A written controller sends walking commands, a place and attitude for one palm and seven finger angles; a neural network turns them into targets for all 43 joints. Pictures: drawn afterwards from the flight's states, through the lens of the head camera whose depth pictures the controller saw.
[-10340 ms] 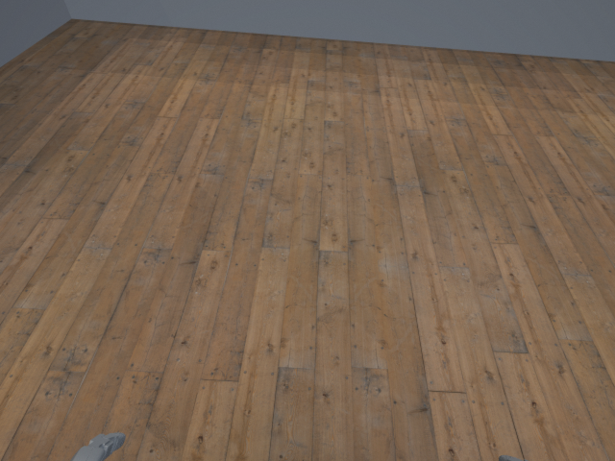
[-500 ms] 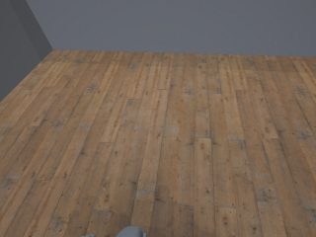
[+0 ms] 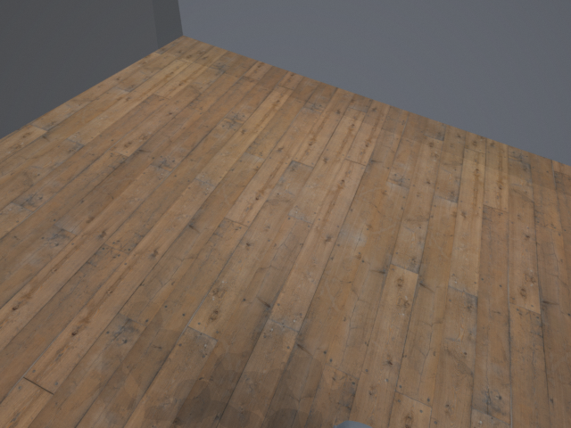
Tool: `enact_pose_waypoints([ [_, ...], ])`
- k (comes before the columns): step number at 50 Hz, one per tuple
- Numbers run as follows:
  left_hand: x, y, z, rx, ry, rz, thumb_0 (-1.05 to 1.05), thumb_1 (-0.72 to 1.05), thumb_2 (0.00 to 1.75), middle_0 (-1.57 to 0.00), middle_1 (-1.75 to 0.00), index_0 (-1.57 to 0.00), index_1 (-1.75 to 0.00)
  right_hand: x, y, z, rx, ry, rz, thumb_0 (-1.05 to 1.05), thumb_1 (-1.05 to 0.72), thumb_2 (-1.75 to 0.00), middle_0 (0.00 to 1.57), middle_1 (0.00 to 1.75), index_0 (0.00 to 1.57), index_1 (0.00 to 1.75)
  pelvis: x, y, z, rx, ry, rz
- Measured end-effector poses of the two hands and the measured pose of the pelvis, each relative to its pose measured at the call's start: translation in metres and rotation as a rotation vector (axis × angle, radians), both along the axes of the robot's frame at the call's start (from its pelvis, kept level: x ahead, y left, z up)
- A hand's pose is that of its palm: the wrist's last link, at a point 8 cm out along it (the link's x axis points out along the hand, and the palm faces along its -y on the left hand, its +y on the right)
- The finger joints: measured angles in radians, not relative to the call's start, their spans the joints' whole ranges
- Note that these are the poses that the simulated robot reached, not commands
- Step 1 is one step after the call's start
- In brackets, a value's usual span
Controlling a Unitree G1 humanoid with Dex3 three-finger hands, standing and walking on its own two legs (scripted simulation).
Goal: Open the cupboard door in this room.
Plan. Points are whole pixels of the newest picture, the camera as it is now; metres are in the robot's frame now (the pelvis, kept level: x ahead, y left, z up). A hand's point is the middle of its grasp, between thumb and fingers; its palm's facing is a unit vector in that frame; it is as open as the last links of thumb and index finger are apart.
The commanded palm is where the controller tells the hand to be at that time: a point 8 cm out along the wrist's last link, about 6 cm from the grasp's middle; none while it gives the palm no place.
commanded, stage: turn or walk to find it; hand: left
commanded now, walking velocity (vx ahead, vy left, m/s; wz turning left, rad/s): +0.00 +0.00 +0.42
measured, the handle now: out of the picture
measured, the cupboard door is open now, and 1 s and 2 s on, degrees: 0 0 0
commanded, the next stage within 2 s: none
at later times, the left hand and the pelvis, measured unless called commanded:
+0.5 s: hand out of the picture +0.05 +0.14 -0.14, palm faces +0.19 -0.94 -0.28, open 7.4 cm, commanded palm none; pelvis -0.03 -0.07 +0.00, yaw +12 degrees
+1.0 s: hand out of the picture -0.16 +0.15 -0.19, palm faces +0.47 -0.85 -0.25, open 7.4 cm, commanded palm none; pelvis -0.08 -0.05 -0.01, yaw +25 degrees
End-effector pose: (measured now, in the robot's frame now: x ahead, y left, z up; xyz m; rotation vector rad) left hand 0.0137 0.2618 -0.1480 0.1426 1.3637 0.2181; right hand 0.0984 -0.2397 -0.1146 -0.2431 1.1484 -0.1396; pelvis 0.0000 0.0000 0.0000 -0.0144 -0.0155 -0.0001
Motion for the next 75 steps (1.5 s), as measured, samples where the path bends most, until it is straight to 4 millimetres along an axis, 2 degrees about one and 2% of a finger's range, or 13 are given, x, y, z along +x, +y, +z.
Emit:
enact_pose_waypoints([
  [5, 0.01, 0.005, 0.011, 0.015, -0.058, 0.007, 0.0, 0.91, 0.9, -0.2, -0.3, -0.2, -0.3, -0.007, 0.011, -0.001, 0.024, 0.014, 0.01, 0.0, -0.9, -0.9, 0.2, 0.3, 0.2, 0.3, -0.003, 0.003, 0.005, 0.003, 0.007, 0.03],
  [9, 0.023, 0.001, 0.016, 0.033, -0.102, 0.007, 0.0, 0.91, 0.9, -0.2, -0.3, -0.2, -0.3, -0.024, 0.008, -0.007, 0.043, 0.045, 0.001, 0.0, -0.9, -0.9, 0.2, 0.3, 0.2, 0.3, -0.006, -0.002, 0.005, 0.011, 0.007, 0.055],
  [14, 0.042, -0.018, 0.025, 0.048, -0.17, -0.004, 0.0, 0.91, 0.9, -0.2, -0.3, -0.2, -0.3, -0.053, -0.009, -0.021, 0.062, 0.116, -0.012, 0.0, -0.9, -0.9, 0.2, 0.3, 0.21, 0.3, -0.013, -0.018, 0.002, 0.02, 0.009, 0.093],
  [19, 0.051, -0.049, 0.031, 0.073, -0.249, -0.004, 0.0, 0.91, 0.9, -0.2, -0.3, -0.2, -0.3, -0.076, -0.039, -0.042, 0.086, 0.187, -0.009, 0.0, -0.9, -0.9, 0.2, 0.3, 0.2, 0.3, -0.021, -0.045, -0.007, 0.04, 0.017, 0.137],
  [28, -0.007, -0.09, 0.045, 0.083, -0.208, 0.095, 0.0, 0.9, 0.9, -0.2, -0.3, -0.2, -0.3, -0.07, -0.08, -0.038, 0.078, 0.222, 0.066, 0.01, -0.91, -0.9, 0.2, 0.3, 0.2, 0.29, -0.033, -0.074, 0.005, 0.068, 0.001, 0.236],
  [35, -0.062, -0.096, 0.038, 0.081, -0.148, 0.214, 0.0, 0.91, 0.9, -0.2, -0.3, -0.2, -0.3, -0.052, -0.085, -0.033, 0.039, 0.242, 0.165, 0.01, -0.91, -0.9, 0.19, 0.3, 0.2, 0.29, -0.04, -0.08, 0.005, 0.063, 0.011, 0.312],
  [40, -0.111, -0.093, 0.027, 0.065, -0.086, 0.296, 0.0, 0.91, 0.9, -0.2, -0.3, -0.2, -0.3, -0.023, -0.064, -0.029, 0.017, 0.203, 0.26, 0.01, -0.91, -0.9, 0.19, 0.3, 0.2, 0.29, -0.05, -0.074, 0.003, 0.053, 0.019, 0.359],
  [46, -0.174, -0.077, 0.001, 0.03, -0.019, 0.401, 0.0, 0.9, 0.9, -0.2, -0.3, -0.2, -0.3, 0.015, -0.014, -0.021, -0.001, 0.058, 0.385, 0.01, -0.91, -0.9, 0.19, 0.3, 0.2, 0.29, -0.069, -0.054, -0.011, 0.016, 0.017, 0.42],
  [49, -0.195, -0.07, -0.006, 0.019, 0.02, 0.433, 0.0, 0.91, 0.9, -0.2, -0.3, -0.2, -0.3, 0.021, 0.009, -0.012, 0.004, 0.006, 0.427, 0.0, -0.91, -0.9, 0.2, 0.3, 0.2, 0.29, -0.075, -0.049, -0.01, 0.027, 0.006, 0.432],
  [54, -0.199, -0.064, 0.003, 0.013, -0.014, 0.465, 0.0, 0.91, 0.9, -0.2, -0.3, -0.2, -0.3, 0.018, 0.027, -0.001, 0.009, -0.005, 0.471, 0.0, -0.91, -0.9, 0.2, 0.3, 0.2, 0.29, -0.081, -0.045, 0.0, 0.006, -0.005, 0.472],
  [59, -0.186, -0.063, 0.012, 0.035, -0.077, 0.472, 0.0, 0.91, 0.9, -0.2, -0.3, -0.2, -0.3, 0.011, 0.027, -0.005, 0.029, 0.018, 0.488, 0.0, -0.9, -0.9, 0.2, 0.3, 0.2, 0.3, -0.084, -0.049, 0.002, 0.01, 0.001, 0.502],
  [68, -0.153, -0.086, 0.024, 0.112, -0.164, 0.462, 0.0, 0.91, 0.9, -0.2, -0.3, -0.2, -0.3, -0.002, -0.017, -0.04, 0.059, 0.121, 0.476, 0.0, -0.9, -0.9, 0.2, 0.3, 0.2, 0.3, -0.078, -0.083, -0.009, 0.027, 0.025, 0.57],
  [75, -0.17, -0.123, 0.038, 0.121, -0.159, 0.533, 0.0, 0.9, 0.9, -0.2, -0.3, -0.2, -0.3, -0.001, -0.044, -0.041, 0.033, 0.206, 0.517, 0.01, -0.91, -0.9, 0.2, 0.3, 0.2, 0.29, -0.077, -0.099, 0.001, 0.049, 0.02, 0.653],
])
